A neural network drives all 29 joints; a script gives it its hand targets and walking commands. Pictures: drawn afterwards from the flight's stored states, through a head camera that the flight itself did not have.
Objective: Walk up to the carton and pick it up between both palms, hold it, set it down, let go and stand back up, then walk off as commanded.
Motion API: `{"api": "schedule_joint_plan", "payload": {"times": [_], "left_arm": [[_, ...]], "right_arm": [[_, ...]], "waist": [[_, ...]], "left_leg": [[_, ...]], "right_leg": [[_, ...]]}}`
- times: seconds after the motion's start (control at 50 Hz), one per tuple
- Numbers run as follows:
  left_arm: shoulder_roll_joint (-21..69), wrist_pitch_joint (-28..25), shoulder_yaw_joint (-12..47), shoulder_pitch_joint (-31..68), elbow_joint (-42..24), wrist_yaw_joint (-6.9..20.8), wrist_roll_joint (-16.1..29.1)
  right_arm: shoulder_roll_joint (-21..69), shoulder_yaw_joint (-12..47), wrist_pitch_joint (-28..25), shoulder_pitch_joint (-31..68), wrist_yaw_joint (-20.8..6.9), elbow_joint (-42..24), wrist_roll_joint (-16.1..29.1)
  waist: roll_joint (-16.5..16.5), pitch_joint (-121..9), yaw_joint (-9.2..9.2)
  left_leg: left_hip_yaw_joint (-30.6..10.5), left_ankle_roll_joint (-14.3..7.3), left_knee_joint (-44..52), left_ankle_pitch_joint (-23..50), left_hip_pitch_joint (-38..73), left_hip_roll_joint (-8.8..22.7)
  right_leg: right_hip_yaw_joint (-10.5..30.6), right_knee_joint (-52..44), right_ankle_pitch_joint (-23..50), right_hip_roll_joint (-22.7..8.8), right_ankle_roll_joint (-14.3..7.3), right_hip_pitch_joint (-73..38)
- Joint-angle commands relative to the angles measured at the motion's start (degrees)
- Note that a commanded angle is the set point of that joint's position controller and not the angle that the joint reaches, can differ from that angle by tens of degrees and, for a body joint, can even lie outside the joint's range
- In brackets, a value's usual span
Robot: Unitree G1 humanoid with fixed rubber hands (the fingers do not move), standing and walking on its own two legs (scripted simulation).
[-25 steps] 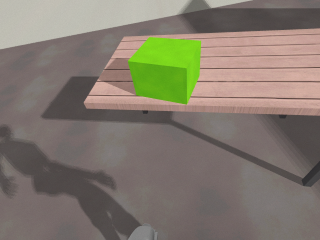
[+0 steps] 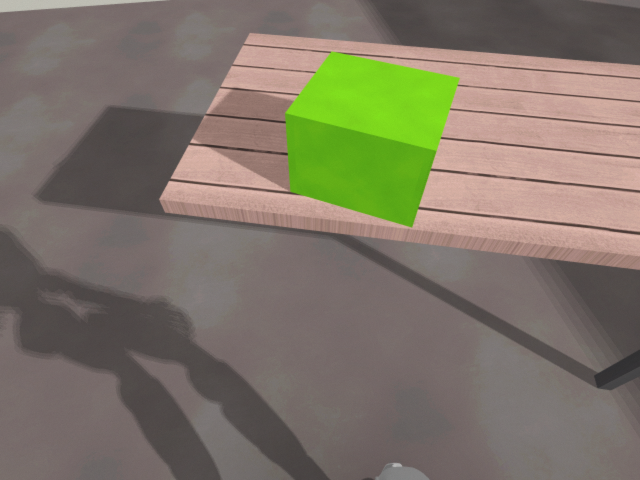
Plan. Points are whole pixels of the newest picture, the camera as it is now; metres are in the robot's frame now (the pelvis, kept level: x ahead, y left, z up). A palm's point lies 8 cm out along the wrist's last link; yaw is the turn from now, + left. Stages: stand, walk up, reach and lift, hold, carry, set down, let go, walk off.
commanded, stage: walk off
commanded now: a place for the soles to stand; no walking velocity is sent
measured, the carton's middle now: (371, 137) +0.68 -0.05 +0.02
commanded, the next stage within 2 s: stand in 1.26 s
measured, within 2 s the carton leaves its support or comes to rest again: neither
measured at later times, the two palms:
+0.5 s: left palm out of the picture +0.04 +0.32 -0.11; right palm out of the picture +0.03 -0.31 -0.08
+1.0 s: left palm out of the picture +0.00 +0.31 -0.11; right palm out of the picture -0.01 -0.30 -0.09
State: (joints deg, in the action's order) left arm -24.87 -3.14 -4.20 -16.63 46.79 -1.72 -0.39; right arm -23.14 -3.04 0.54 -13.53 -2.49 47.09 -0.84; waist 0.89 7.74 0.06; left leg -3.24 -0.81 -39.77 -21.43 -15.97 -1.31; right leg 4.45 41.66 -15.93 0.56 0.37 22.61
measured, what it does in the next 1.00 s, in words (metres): steps on the spot: right foot, then right foot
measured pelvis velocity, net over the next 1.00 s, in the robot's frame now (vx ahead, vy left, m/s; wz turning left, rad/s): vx -0.08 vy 0.01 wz -0.06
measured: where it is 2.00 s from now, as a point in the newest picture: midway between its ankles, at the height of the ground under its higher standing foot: outside the picture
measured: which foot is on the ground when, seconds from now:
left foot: down 0.00-1.00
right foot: up 0.00-0.00, down 0.02-0.28, up 0.30-0.54, down 0.56-1.00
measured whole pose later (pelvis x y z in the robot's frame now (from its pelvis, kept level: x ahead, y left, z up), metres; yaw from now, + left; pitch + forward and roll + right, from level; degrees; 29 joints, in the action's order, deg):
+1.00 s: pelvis -0.08 +0.01 +0.01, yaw -3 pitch -3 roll -1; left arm -22.1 -0.5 -2.4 -13.5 52.5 0.4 -0.4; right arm -21.1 -3.0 -0.2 -10.3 -1.0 52.2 -0.8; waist 0.3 5.0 0.2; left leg -1.6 0.1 -35.9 -14.9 -17.9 0.7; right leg 6.8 34.3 -17.2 2.1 0.6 14.3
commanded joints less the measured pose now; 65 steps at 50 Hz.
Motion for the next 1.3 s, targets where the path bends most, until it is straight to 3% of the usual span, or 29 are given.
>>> {"api": "schedule_joint_plan", "payload": {"times": [0.0, 0.02, 0.04, 0.1, 0.14, 0.18, 0.2, 0.22, 0.24, 0.26, 0.28, 0.3, 0.34, 0.4, 0.46, 0.48, 0.5, 0.52, 0.54, 0.56, 0.58, 0.6, 0.66, 0.74, 0.78, 0.94, 1.06, 1.16, 1.28], "left_arm": [[-13.7, 0.5, -4.3, -6.3, -2.1, -1.2, 0.0], [-14.6, 0.7, -4.3, -3.9, -3.5, -0.8, -0.5], [-14.9, 0.7, -4.0, -1.3, -4.4, -0.8, -1.0], [-13.0, 1.0, -3.0, 1.8, -5.3, -0.8, -1.3], [-12.4, 1.4, -2.8, 2.4, -5.8, -0.7, -1.3], [-12.1, 2.2, -2.4, 4.1, -5.4, -0.4, -0.6], [-11.5, 2.5, -2.4, 4.2, -5.2, -0.3, -0.2], [-10.7, 2.9, -2.1, 3.5, -4.7, -0.3, 0.4], [-9.4, 3.4, -2.1, 1.8, -4.4, -0.4, 1.0], [-9.1, 3.9, -2.4, 1.9, -3.7, -0.8, 0.7], [-10.2, 3.9, -3.0, 1.6, -3.6, -0.8, 0.1], [-10.7, 3.7, -3.3, 1.6, -3.8, -0.7, -0.1], [-10.0, 3.6, -3.3, 1.4, -3.6, -0.2, 0.2], [-9.2, 2.9, -2.7, -0.9, -2.8, 0.3, 0.5], [-8.9, 1.5, -2.1, -2.3, -1.0, 0.4, 0.4], [-9.4, 1.1, -2.3, -3.2, -0.3, 0.3, 0.4], [-10.4, 0.8, -2.6, -3.1, 0.0, 0.2, 0.2], [-12.0, 0.4, -2.8, -2.7, 0.1, 0.1, -0.3], [-13.6, 0.0, -2.8, -1.6, 0.2, 0.0, -0.8], [-14.2, 0.0, -2.5, 1.1, -0.2, 0.3, -1.3], [-13.8, -0.1, -2.3, 4.1, -0.2, 0.4, -1.6], [-12.3, -0.1, -1.6, 5.5, 0.2, 0.5, -1.3], [-10.2, 0.5, -1.0, 6.5, 0.2, 0.9, -0.5], [-9.4, 1.1, -0.4, 6.0, 2.0, 1.4, -0.1], [-9.2, 1.0, -0.6, 6.5, 2.3, 1.7, -0.3], [-8.7, 0.5, -0.4, 6.1, 4.2, 1.8, 0.1], [-8.5, 0.1, 0.1, 5.6, 4.8, 1.5, 0.3], [-8.9, 0.0, 0.2, 5.5, 4.7, 1.1, 0.3], [-7.8, 0.7, 0.8, 8.4, 4.7, 1.5, 0.0]], "right_arm": [[-11.8, -4.2, 0.6, 1.7, 2.8, -4.2, 0.8], [-11.2, -4.1, 1.0, -0.4, 3.0, -3.5, 1.5], [-11.2, -4.3, 1.5, -1.4, 3.4, -3.4, 0.9], [-11.4, -3.9, 1.2, -0.7, 3.3, -2.6, 1.0], [-11.2, -3.9, 0.7, -1.6, 3.3, -1.8, 1.0], [-10.5, -3.8, 0.1, -3.3, 3.1, -0.6, 0.9], [-11.1, -4.1, -0.3, -4.1, 3.1, -0.5, 0.6], [-12.9, -4.4, -0.5, -3.2, 3.2, -0.6, -0.2], [-15.8, -4.8, -0.6, -1.4, 3.3, -1.1, -1.0], [-16.7, -4.7, -0.6, 1.8, 3.0, -1.2, -1.2], [-16.9, -4.8, -0.5, 3.3, 2.9, -2.1, -1.3], [-16.1, -4.5, -0.7, 4.4, 3.0, -2.8, -1.4], [-13.6, -3.9, -1.1, 5.0, 3.4, -4.4, -1.6], [-13.1, -4.1, -1.2, 3.0, 3.5, -4.1, -1.2], [-12.5, -4.1, -0.7, 5.5, 2.7, -4.6, -0.9], [-11.8, -3.9, -0.5, 6.7, 2.6, -4.5, -0.8], [-10.1, -3.5, -0.4, 6.2, 2.6, -4.2, -0.6], [-8.1, -3.0, -0.3, 6.2, 2.6, -3.7, -0.2], [-6.9, -2.7, -0.1, 6.3, 2.5, -3.1, 0.3], [-8.1, -2.9, -0.2, 6.8, 2.9, -2.3, 0.7], [-8.7, -3.0, -0.5, 4.3, 2.8, -0.9, 0.7], [-8.2, -2.7, -0.8, 4.4, 2.7, -0.2, 0.8], [-9.6, -2.9, -1.5, 2.3, 2.7, 1.2, 0.9], [-9.5, -1.9, -2.0, 6.1, 2.1, 1.8, 0.2], [-9.4, -2.0, -2.3, 6.1, 2.0, 2.5, 0.2], [-8.9, -1.8, -2.9, 7.2, 1.9, 3.5, -0.1], [-8.4, -1.5, -2.9, 8.2, 2.0, 3.4, -0.1], [-8.5, -1.6, -2.7, 8.6, 2.2, 3.1, 0.0], [-10.2, -1.5, -2.7, 7.9, 2.4, 4.6, 0.9]], "waist": [[1.8, -12.3, -2.55], [7.5, -11.7, -1.13], [9.7, -9.6, 0.31], [11.3, -8.4, 0.66], [11.8, -9.1, 0.99], [9.3, -10.4, 2.13], [6.8, -11.0, 2.44], [2.3, -10.7, 2.05], [-6.1, -9.1, 1.05], [-8.9, -6.8, 0.22], [-8.4, -5.0, 0.22], [-7.6, -3.4, -0.21], [-9.3, -2.2, -0.24], [-12.0, -6.3, 0.68], [-13.0, -9.8, -0.54], [-11.6, -11.2, -1.16], [-8.3, -12.5, -0.97], [-2.3, -11.8, -0.76], [2.1, -10.0, -0.65], [2.5, -7.6, -0.34], [3.4, -6.2, 1.44], [3.8, -5.2, 2.32], [5.2, -8.7, 2.43], [3.7, -4.5, 0.85], [2.7, -2.5, 0.79], [-2.2, -4.9, 0.38], [-4.3, -8.1, 0.23], [-3.3, -10.0, 0.27], [-1.5, -11.6, 0.79]], "left_leg": [[-0.6, -2.7, -10.5, 19.5, -3.2, 2.7], [1.8, -1.4, -15.3, 0.5, -4.8, -1.3], [0.5, -0.9, -18.5, -15.4, -5.7, -1.0], [0.5, -1.6, -15.0, -12.9, -5.4, 0.5], [1.4, -1.5, -5.2, -5.1, -3.5, 0.8], [1.6, -1.7, 8.5, 5.6, 2.5, 0.3], [-2.0, -1.6, 11.6, 10.9, 5.4, 2.1], [-7.5, -2.7, 13.3, 13.8, 7.2, 6.7], [-15.6, -5.9, 14.7, 20.1, 6.1, 15.2], [-19.9, -11.0, 17.0, 22.7, 0.2, 21.2], [-22.1, -14.7, 17.8, 19.6, -5.4, 23.5], [-20.3, -15.0, 17.3, 18.9, -6.8, 22.1], [-13.1, -11.6, 13.5, 27.4, -3.0, 16.6], [-10.0, -9.5, 10.1, 29.3, 6.8, 14.2], [-5.6, -7.0, 8.0, 21.4, 7.4, 10.7], [-4.4, -5.9, 6.4, 18.7, 5.2, 9.6], [-3.4, -4.3, 4.2, 13.6, 1.9, 8.2], [-1.4, -2.7, -0.4, 6.9, -2.6, 5.6], [0.6, -0.7, -4.5, -4.3, -6.9, 1.5], [-0.3, -0.6, -4.8, -13.7, -3.9, 0.9], [-0.5, -1.0, -2.3, -10.6, -1.3, 1.5], [0.1, -1.3, 1.7, -5.6, 1.4, 2.0], [-1.8, -2.4, 8.9, 8.8, 7.2, 3.4], [-6.7, -4.0, 15.7, -8.1, 1.7, 6.5], [-7.0, -3.8, 16.4, -11.0, 0.5, 6.1], [-7.0, -3.4, 19.4, -8.3, 0.5, 7.6], [-5.4, -3.6, 16.9, 4.1, 2.8, 7.8], [-3.9, -3.5, 14.3, 12.5, 4.9, 7.6], [-5.6, -2.4, 15.6, 10.7, 7.4, 8.5]], "right_leg": [[11.7, -11.4, 31.9, -9.1, -7.9, -15.1], [20.4, -13.9, 32.9, -15.2, -12.9, -12.4], [24.3, -13.7, 35.7, -19.0, -16.0, -9.7], [20.1, -12.0, 39.7, -16.4, -14.6, -7.1], [17.1, -9.0, 41.6, -13.6, -12.1, -8.9], [12.7, -4.1, 38.3, -9.6, -8.7, -7.7], [12.5, -1.4, 31.0, -7.1, -6.8, -4.8], [10.8, 1.2, 20.3, -3.2, -4.9, 0.1], [5.5, 6.9, 3.6, 2.8, -2.8, 4.8], [3.6, 13.1, -16.1, 6.0, -2.3, 3.8], [3.1, 17.5, -19.1, 4.5, -2.1, 1.0], [3.8, 18.8, -17.6, 3.6, -2.0, 0.7], [4.0, 18.9, -14.0, 4.2, -1.7, 1.9], [2.3, 7.1, -13.4, 3.4, -1.3, 1.9], [-4.1, -11.0, -5.0, 2.0, -1.4, -6.7], [-2.6, -13.7, 2.5, 0.7, -1.8, -12.1], [3.0, -13.4, 6.4, -1.6, -2.5, -15.9], [12.9, -15.9, 5.8, -6.3, -4.5, -16.9], [24.6, -19.3, 5.0, -13.3, -8.7, -14.7], [25.9, -20.0, 5.8, -15.9, -12.0, -7.9], [23.7, -18.4, 6.0, -14.7, -12.1, -5.1], [18.7, -17.1, 9.0, -11.8, -10.2, -3.1], [11.3, -12.5, 11.8, -6.3, -6.4, -3.1], [10.2, -16.6, -9.9, -3.9, -4.4, -1.0], [10.9, -18.4, -14.2, -3.6, -4.3, -0.1], [7.3, -16.5, -7.5, -2.8, -3.2, -4.3], [6.3, -14.8, 3.0, -3.5, -3.0, -7.2], [6.5, -14.1, 9.4, -4.3, -3.4, -8.3], [6.7, -15.2, 7.6, -4.0, -3.2, -8.3]]}}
